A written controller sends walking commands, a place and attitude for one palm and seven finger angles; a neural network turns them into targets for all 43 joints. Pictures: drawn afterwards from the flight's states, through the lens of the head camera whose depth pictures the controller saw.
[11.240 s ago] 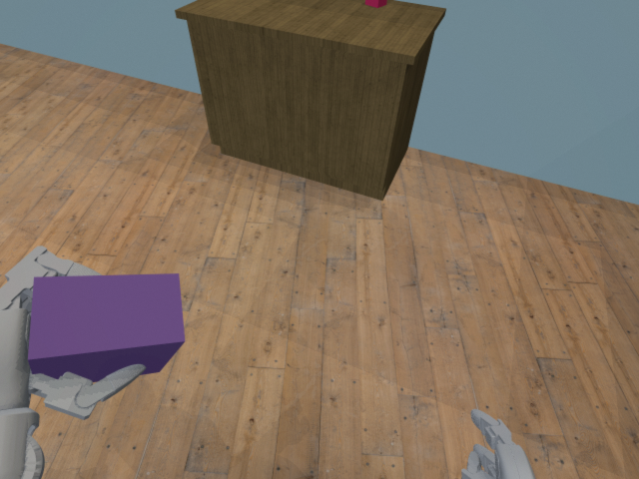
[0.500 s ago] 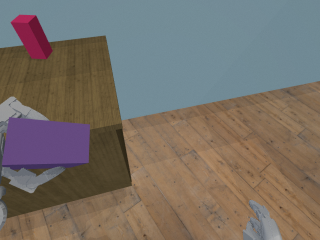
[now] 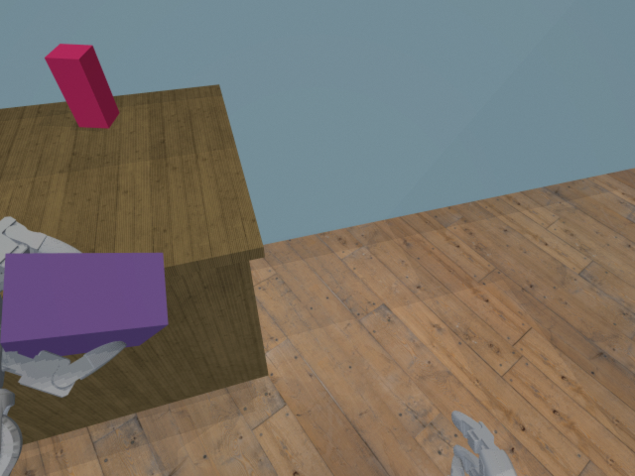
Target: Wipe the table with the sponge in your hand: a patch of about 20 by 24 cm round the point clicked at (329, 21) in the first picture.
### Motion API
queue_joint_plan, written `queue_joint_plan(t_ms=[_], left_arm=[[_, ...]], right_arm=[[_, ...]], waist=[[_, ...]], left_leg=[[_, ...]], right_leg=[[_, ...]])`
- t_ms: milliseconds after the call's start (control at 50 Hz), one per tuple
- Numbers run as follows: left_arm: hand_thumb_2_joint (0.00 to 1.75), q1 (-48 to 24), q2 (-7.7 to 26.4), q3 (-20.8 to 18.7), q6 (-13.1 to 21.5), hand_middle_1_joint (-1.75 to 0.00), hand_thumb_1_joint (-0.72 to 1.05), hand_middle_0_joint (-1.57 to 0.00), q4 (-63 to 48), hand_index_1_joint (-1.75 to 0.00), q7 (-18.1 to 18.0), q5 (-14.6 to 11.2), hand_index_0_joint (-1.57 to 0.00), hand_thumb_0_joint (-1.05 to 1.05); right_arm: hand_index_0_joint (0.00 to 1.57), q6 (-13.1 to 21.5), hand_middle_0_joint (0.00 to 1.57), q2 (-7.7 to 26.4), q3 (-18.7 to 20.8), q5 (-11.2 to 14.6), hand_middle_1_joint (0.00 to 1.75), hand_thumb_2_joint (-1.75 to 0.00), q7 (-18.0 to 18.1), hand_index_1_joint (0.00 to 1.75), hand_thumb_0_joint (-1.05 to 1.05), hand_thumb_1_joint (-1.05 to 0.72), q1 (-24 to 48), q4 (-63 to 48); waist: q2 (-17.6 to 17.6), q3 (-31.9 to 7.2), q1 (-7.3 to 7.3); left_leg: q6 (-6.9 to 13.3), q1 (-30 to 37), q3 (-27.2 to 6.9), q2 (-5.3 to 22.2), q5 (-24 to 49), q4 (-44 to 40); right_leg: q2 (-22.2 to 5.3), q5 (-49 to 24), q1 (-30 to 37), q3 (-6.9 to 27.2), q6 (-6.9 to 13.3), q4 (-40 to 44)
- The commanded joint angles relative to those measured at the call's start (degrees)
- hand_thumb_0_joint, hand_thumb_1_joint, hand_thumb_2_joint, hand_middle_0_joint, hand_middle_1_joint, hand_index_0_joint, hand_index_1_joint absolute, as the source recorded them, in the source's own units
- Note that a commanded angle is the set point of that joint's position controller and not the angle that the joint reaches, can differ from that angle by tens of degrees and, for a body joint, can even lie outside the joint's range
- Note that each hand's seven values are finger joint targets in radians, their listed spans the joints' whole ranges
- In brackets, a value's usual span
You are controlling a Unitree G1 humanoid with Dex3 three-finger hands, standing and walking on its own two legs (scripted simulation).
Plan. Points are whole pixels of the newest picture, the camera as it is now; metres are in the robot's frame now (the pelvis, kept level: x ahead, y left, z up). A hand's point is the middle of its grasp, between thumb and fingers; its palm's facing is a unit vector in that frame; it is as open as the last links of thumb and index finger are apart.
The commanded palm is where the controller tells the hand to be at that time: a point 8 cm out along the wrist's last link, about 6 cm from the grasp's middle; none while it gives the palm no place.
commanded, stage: come to a stop and stand still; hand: left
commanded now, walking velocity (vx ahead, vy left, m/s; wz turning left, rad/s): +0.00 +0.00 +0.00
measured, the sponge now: (107, 307) +0.23 +0.22 +0.15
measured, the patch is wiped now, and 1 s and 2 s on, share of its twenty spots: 0.00 0.00 0.00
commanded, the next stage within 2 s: look again from close up in 0.62 s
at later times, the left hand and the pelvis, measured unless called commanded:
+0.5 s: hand (107, 273) +0.27 +0.24 +0.16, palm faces +0.39 -0.83 -0.40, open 10.8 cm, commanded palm +0.21 +0.28 +0.18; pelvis +0.05 -0.01 +0.00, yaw +1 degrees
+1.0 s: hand (94, 284) +0.25 +0.25 +0.15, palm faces +0.41 -0.84 -0.36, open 10.8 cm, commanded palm +0.20 +0.28 +0.18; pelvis +0.05 +0.00 +0.00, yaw +2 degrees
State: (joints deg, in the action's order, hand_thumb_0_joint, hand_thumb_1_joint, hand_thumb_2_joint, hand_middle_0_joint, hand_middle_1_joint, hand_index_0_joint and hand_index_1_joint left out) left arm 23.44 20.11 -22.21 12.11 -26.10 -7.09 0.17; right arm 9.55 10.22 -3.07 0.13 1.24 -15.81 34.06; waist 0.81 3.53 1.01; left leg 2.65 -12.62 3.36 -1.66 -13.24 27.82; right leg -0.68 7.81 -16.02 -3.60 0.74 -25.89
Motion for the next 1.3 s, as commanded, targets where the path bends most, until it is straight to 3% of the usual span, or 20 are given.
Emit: queue_joint_plan(t_ms=[0, 40, 140, 300, 420, 560, 660, 720, 840, 1040, 1100, 1220, 1280], left_arm=[[1.30, -6.4, 6.6, -2.4, 2.4, -1.60, 0.10, -1.20, -9.0, -1.60, -1.1, -0.2, -1.20, 0.00], [1.30, -9.1, 7.2, -2.3, 2.4, -1.60, 0.10, -1.20, -10.4, -1.60, -1.1, -0.1, -1.20, 0.00], [1.30, -8.6, 8.7, -3.3, 2.2, -1.60, 0.10, -1.20, -12.7, -1.60, -1.6, -0.5, -1.20, 0.00], [1.30, 0.3, 8.5, -4.5, 2.0, -1.60, 0.10, -1.20, -15.9, -1.60, -1.9, -2.1, -1.20, 0.00], [1.30, 1.8, 8.4, -4.2, 1.3, -1.60, 0.10, -1.20, -14.9, -1.60, -2.0, -2.7, -1.20, 0.00], [1.30, -0.5, 8.8, -3.5, 0.9, -1.60, 0.10, -1.20, -17.3, -1.60, -2.2, -2.6, -1.20, 0.00], [1.30, 0.5, 8.7, -3.7, 0.4, -1.60, 0.10, -1.20, -16.0, -1.60, -2.3, -2.8, -1.20, 0.00], [1.30, 0.3, 8.6, -3.6, 0.2, -1.60, 0.10, -1.20, -14.7, -1.60, -2.2, -2.9, -1.20, 0.00], [1.30, -1.7, 8.5, -3.0, -0.1, -1.60, 0.10, -1.20, -14.3, -1.60, -2.2, -2.8, -1.20, 0.00], [1.30, -1.6, 8.9, -3.0, 0.0, -1.60, 0.10, -1.20, -14.7, -1.60, -2.3, -2.6, -1.20, 0.00], [1.30, -0.4, 8.3, -2.6, 0.4, -1.60, 0.10, -1.20, -14.2, -1.60, -2.4, -2.6, -1.20, 0.00], [1.30, -0.9, 9.0, -2.6, 1.0, -1.60, 0.10, -1.20, -14.2, -1.60, -2.5, -2.6, -1.20, 0.00], [1.30, -1.1, 9.7, -3.2, 1.4, -1.60, 0.10, -1.20, -15.5, -1.60, -2.6, -2.6, -1.20, 0.00]], right_arm=[[0.20, 2.8, 0.20, 8.7, 4.0, 0.2, 0.30, -0.90, 1.3, 0.30, 0.00, -0.90, 5.9, -9.3], [0.20, 2.5, 0.20, 8.9, 4.0, 0.1, 0.30, -0.90, 1.5, 0.30, 0.00, -0.90, 6.4, -9.3], [0.20, 1.9, 0.20, 8.6, 3.9, -0.4, 0.30, -0.90, 1.9, 0.30, 0.00, -0.90, 7.3, -10.1], [0.20, 0.5, 0.20, 8.8, 4.3, -0.4, 0.30, -0.90, 1.8, 0.30, 0.00, -0.90, 7.7, -11.2], [0.20, -0.7, 0.20, 8.9, 4.4, -0.2, 0.30, -0.90, 2.3, 0.30, 0.00, -0.90, 7.8, -11.2], [0.20, -1.4, 0.20, 8.8, 4.3, -0.2, 0.30, -0.90, 2.7, 0.30, 0.00, -0.90, 8.7, -11.2], [0.20, -1.7, 0.20, 8.5, 4.2, -0.1, 0.30, -0.90, 2.9, 0.30, 0.00, -0.90, 8.4, -11.2], [0.20, -1.9, 0.20, 8.4, 4.3, -0.1, 0.30, -0.90, 2.9, 0.30, 0.00, -0.90, 8.2, -11.1], [0.20, -1.9, 0.20, 8.5, 4.2, -0.2, 0.30, -0.90, 3.2, 0.30, 0.00, -0.90, 8.4, -11.1], [0.20, -1.6, 0.20, 8.8, 4.5, -0.4, 0.30, -0.90, 3.1, 0.30, 0.00, -0.90, 8.2, -11.1], [0.20, -1.7, 0.20, 9.1, 4.8, -0.6, 0.30, -0.90, 2.9, 0.30, 0.00, -0.90, 8.1, -11.4], [0.20, -2.5, 0.20, 9.8, 5.3, -0.7, 0.30, -0.90, 2.3, 0.30, 0.00, -0.90, 8.3, -11.6], [0.20, -3.1, 0.20, 10.2, 5.3, -0.8, 0.30, -0.90, 2.2, 0.30, 0.00, -0.90, 8.8, -11.8]], waist=[[-2.0, -4.4, -0.70], [-3.9, -4.8, -0.78], [-4.6, -7.1, -0.53], [-4.6, -12.9, -0.95], [-2.9, -13.0, -1.14], [-5.0, -13.6, -1.11], [-4.9, -12.1, -0.88], [-3.3, -11.3, -0.90], [-4.0, -9.5, -0.93], [-5.4, -9.4, -0.78], [-4.3, -10.0, -1.08], [-1.4, -8.1, -2.00], [-4.3, -7.7, -2.12]], left_leg=[[-1.3, -10.9, -8.0, 7.6, -16.7, -13.9], [-1.6, -8.6, -7.1, 6.5, -13.1, -12.9], [-2.0, -5.9, -5.6, 5.0, -3.3, -9.6], [-3.1, -2.3, -5.3, 4.6, 14.2, -4.2], [-3.1, -1.6, -5.4, 5.2, 16.4, -3.3], [-3.6, -0.2, -5.7, 5.3, 20.7, -3.2], [-3.8, -1.9, -6.0, 5.3, 17.6, -4.9], [-3.1, -3.4, -6.1, 5.3, 12.0, -6.0], [-2.8, -5.2, -6.3, 4.8, 5.7, -8.0], [-2.9, -6.0, -6.7, 4.4, 5.0, -9.4], [-2.2, -7.1, -6.1, 4.2, 1.6, -7.2], [-1.3, -7.5, -5.9, 3.4, -4.6, -2.0], [-1.2, -7.2, -6.9, 4.0, -4.5, -3.2]], right_leg=[[-0.4, 7.7, 9.6, 4.1, -0.6, 3.5], [-0.6, 6.9, 8.3, 4.8, -0.3, 4.5], [-1.8, 1.2, 10.1, 5.5, 0.4, 5.2], [-3.1, -14.8, 15.1, 4.8, 1.3, 2.3], [-3.2, -16.8, 14.6, 4.8, 0.9, 2.1], [-2.9, -18.1, 14.5, 4.1, 1.0, 1.0], [-2.3, -14.3, 14.4, 3.5, 0.7, 1.3], [-2.2, -11.1, 14.4, 4.0, 0.5, 2.5], [-2.1, -6.8, 13.7, 4.4, 0.3, 4.2], [-1.4, -6.0, 14.8, 3.7, 0.1, 4.4], [-3.0, -3.8, 15.2, 5.5, 1.1, 4.3], [-6.7, 8.3, 8.3, 11.0, 3.4, 6.0], [-5.5, 7.1, 6.8, 9.7, 3.4, 2.6]])
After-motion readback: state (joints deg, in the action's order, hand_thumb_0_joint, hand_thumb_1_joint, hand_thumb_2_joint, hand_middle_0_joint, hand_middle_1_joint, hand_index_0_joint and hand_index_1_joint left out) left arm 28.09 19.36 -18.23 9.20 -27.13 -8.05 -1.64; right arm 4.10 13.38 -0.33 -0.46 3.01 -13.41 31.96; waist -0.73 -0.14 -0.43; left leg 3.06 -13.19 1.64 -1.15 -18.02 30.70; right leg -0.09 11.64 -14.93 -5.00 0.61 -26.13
